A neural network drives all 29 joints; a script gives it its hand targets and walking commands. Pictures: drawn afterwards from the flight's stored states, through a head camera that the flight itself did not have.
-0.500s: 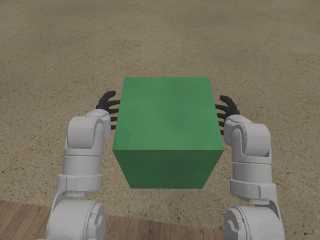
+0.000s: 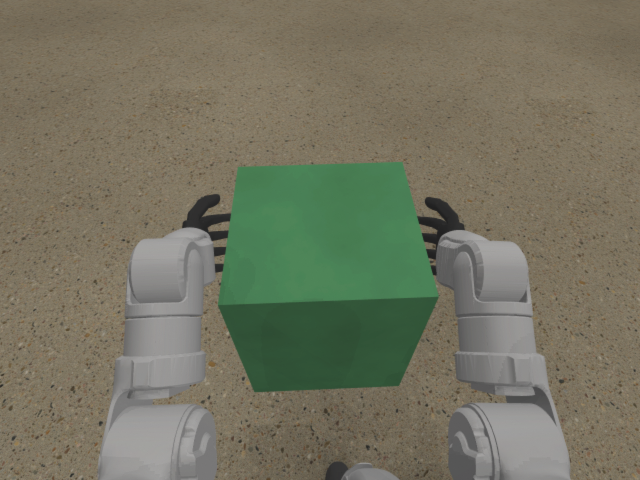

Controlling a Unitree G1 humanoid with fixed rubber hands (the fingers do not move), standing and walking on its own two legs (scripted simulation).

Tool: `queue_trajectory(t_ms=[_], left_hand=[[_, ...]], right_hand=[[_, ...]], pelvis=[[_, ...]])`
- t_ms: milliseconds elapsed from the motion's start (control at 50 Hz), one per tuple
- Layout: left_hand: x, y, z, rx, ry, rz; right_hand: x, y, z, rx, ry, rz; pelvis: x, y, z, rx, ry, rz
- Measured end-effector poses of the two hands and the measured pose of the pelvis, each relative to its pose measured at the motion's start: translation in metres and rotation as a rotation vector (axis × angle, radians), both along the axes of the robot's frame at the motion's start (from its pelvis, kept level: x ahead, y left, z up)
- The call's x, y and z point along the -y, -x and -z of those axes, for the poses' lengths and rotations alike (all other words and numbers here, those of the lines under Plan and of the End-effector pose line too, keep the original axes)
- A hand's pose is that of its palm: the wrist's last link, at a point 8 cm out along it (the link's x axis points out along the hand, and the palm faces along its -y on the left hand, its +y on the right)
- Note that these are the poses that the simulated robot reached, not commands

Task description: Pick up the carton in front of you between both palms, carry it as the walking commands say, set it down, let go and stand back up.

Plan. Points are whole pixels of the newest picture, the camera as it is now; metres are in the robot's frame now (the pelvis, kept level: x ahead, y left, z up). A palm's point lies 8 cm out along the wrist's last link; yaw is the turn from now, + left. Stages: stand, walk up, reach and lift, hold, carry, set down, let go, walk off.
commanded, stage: carry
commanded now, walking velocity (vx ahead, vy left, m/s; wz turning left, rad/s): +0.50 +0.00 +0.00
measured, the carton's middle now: (323, 284) +0.37 -0.02 +0.04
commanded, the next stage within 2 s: none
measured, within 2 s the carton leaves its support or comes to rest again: neither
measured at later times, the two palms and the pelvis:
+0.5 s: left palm (204, 133) +0.63 +0.16 +0.10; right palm (381, 131) +0.64 -0.14 +0.10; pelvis +0.27 -0.01 -0.01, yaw +0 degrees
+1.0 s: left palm (229, 70) +0.87 +0.13 +0.09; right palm (372, 71) +0.86 -0.16 +0.10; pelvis +0.57 -0.01 +0.00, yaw -2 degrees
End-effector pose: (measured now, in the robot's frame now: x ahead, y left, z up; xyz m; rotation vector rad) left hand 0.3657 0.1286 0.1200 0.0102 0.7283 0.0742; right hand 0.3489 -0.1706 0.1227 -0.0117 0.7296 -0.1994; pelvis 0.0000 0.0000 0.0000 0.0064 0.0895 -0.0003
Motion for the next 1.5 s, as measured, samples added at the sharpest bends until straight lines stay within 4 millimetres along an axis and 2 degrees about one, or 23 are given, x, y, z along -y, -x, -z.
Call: queue_trajectory(t_ms=[60,100,180,260,360,500,580,620,720,820,960,1080,1160,1240,1360,1440,1500], left_hand=[[0.007,-0.041,0.013,0.008,-0.034,-0.011],[0.007,-0.061,0.026,-0.015,-0.059,-0.022],[-0.002,-0.082,0.053,-0.109,-0.063,-0.066],[-0.010,-0.109,0.060,-0.137,-0.055,-0.103],[-0.017,-0.164,0.047,-0.075,-0.039,-0.126],[-0.027,-0.265,0.018,0.027,-0.028,-0.103],[-0.036,-0.330,0.019,0.041,-0.026,-0.062],[-0.037,-0.356,0.025,0.014,-0.018,-0.039],[-0.031,-0.400,0.037,-0.101,-0.022,0.007],[-0.023,-0.437,0.037,-0.104,0.005,0.004],[-0.011,-0.487,0.027,0.010,0.064,-0.071],[0.008,-0.540,0.035,0.046,0.006,-0.081],[0.011,-0.564,0.043,-0.035,-0.007,-0.095],[0.009,-0.593,0.042,-0.068,-0.012,-0.111],[0.000,-0.662,0.030,-0.007,0.000,-0.111],[-0.013,-0.721,0.028,0.045,0.018,-0.103],[-0.025,-0.770,0.038,0.061,0.030,-0.091]], right_hand=[[0.008,-0.048,0.018,0.008,-0.008,-0.029],[0.008,-0.075,0.034,-0.016,-0.017,-0.052],[-0.002,-0.112,0.057,-0.107,-0.009,-0.103],[-0.011,-0.149,0.066,-0.134,-0.016,-0.133],[-0.017,-0.204,0.056,-0.072,-0.040,-0.122],[-0.026,-0.294,0.027,0.032,-0.046,-0.082],[-0.035,-0.350,0.023,0.043,-0.011,-0.061],[-0.036,-0.370,0.026,0.017,0.014,-0.050],[-0.031,-0.399,0.038,-0.098,0.004,0.000],[-0.023,-0.430,0.035,-0.096,-0.019,0.052],[-0.013,-0.491,0.023,0.028,-0.085,0.061],[0.007,-0.552,0.041,0.061,-0.091,0.012],[0.011,-0.582,0.050,-0.021,-0.082,-0.015],[0.009,-0.617,0.048,-0.054,-0.075,-0.039],[-0.001,-0.685,0.034,0.007,-0.064,-0.041],[-0.014,-0.742,0.028,0.060,-0.053,-0.030],[-0.026,-0.787,0.033,0.076,-0.035,-0.024]], pelvis=[[0.009,-0.047,0.022,0.016,0.000,-0.009],[0.013,-0.066,0.028,0.016,0.010,-0.004],[0.023,-0.101,0.023,0.014,-0.001,-0.003],[0.028,-0.135,0.017,0.012,-0.009,-0.007],[0.025,-0.184,0.013,0.006,-0.012,-0.004],[0.007,-0.275,0.015,-0.005,-0.006,0.002],[-0.009,-0.338,0.029,0.009,-0.002,0.014],[-0.014,-0.360,0.028,0.009,-0.012,0.022],[-0.024,-0.409,0.007,0.003,0.019,0.042],[-0.023,-0.458,-0.006,-0.001,0.040,0.041],[-0.003,-0.545,-0.004,-0.001,0.028,0.038],[0.022,-0.628,0.016,0.023,0.032,0.005],[0.031,-0.667,0.008,0.024,0.012,-0.015],[0.034,-0.706,-0.001,0.024,0.001,-0.015],[0.025,-0.775,-0.002,0.028,0.001,-0.011],[0.010,-0.831,0.008,0.032,0.010,-0.004],[-0.003,-0.873,0.022,0.037,-0.010,0.019]])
